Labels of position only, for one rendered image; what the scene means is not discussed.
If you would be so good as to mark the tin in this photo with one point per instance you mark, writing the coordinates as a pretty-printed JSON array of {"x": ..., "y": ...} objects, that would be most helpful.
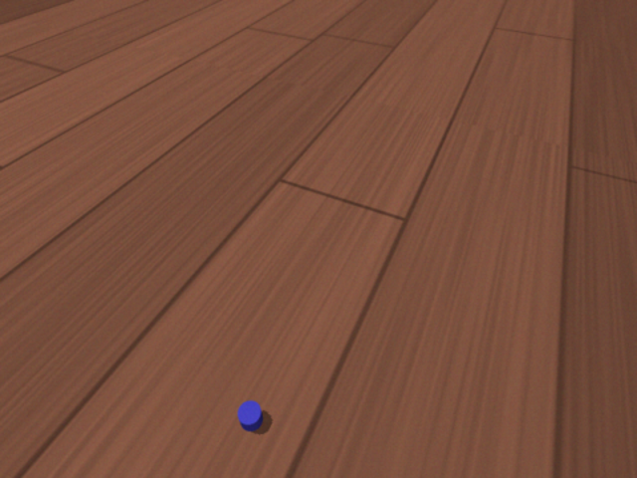
[{"x": 250, "y": 415}]

